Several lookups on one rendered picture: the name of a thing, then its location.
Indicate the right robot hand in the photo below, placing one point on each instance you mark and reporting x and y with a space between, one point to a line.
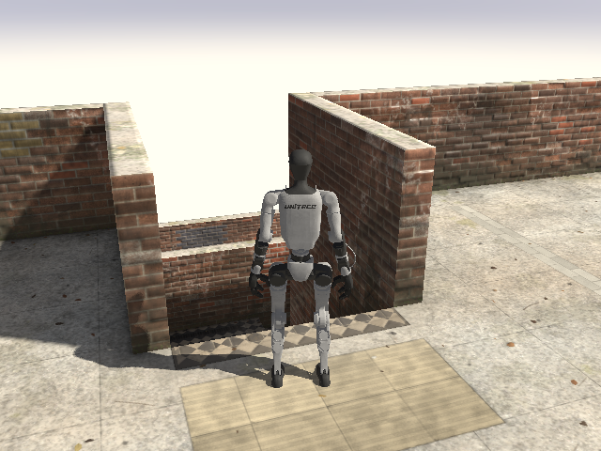
347 286

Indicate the humanoid robot torso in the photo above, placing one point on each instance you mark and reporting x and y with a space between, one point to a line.
300 220

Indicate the robot left upper arm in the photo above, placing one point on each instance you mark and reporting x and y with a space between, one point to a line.
271 199

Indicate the robot head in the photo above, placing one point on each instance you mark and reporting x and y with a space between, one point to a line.
300 162

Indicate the left robot hand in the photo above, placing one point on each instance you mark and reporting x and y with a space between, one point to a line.
253 284

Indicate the robot right upper arm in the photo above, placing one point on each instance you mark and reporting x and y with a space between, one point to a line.
330 200

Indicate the left robot forearm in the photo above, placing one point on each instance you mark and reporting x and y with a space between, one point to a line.
260 249

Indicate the right robot forearm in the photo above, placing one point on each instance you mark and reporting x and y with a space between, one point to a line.
340 249

